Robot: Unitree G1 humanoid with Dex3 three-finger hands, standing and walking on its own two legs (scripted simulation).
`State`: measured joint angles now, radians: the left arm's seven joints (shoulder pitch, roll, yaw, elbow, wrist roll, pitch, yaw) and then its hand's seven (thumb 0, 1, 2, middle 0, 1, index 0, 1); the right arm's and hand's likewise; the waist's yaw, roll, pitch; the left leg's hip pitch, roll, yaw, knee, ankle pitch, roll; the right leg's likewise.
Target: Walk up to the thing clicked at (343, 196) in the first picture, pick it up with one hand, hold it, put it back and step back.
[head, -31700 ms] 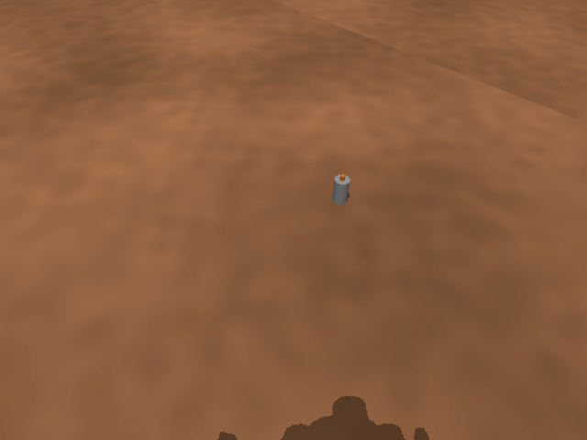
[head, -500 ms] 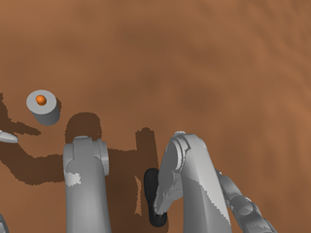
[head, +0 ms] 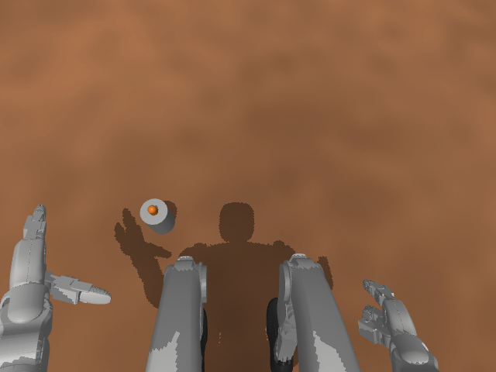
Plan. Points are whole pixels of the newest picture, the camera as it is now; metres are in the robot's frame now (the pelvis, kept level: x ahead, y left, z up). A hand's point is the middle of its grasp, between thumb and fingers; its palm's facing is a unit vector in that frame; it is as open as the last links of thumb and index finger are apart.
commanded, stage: home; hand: left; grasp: from the side
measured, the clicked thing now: (157, 216) +0.45 +0.24 -0.43
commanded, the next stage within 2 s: none
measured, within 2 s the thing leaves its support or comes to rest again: neither
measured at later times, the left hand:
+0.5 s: hand (47, 277) +0.25 +0.21 +0.11, palm faces +0.15 -0.93 -0.33, open 17.4 cm
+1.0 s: hand (35, 307) +0.23 +0.20 +0.15, palm faces +0.15 -0.95 -0.29, open 17.6 cm
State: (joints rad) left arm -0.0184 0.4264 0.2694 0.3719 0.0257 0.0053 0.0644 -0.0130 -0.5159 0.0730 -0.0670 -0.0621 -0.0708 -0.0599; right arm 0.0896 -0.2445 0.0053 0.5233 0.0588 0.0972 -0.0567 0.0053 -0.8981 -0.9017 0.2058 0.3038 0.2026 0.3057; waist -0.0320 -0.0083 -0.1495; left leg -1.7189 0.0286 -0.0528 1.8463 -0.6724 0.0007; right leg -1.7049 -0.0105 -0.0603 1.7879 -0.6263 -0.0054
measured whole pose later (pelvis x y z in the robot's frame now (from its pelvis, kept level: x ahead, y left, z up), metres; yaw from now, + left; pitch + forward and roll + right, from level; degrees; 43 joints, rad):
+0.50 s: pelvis +0.07 +0.01 +0.19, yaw +2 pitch +14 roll -3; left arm 0.37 0.25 0.02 0.09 -0.02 0.27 0.19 -0.01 -0.52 0.07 -0.06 -0.06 -0.06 -0.05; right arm 0.28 -0.21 0.03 0.49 0.04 -0.03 -0.18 0.01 -0.90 -0.90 0.20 0.30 0.20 0.31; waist -0.04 0.02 -0.17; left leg -0.82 0.03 -0.04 1.12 -0.54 0.00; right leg -0.79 0.00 -0.06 1.05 -0.50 0.01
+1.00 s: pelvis +0.07 +0.00 +0.21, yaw +3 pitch +8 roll -2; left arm 0.47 0.22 -0.02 -0.03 0.00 0.27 0.14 -0.01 -0.57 0.04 -0.05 -0.05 -0.05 -0.05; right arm 0.27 -0.21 0.03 0.48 0.01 -0.11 -0.18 0.01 -0.90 -0.90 0.21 0.30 0.20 0.31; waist -0.02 0.03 -0.10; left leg -0.63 0.03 -0.03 0.98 -0.49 0.00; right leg -0.60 0.00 -0.06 0.92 -0.45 0.00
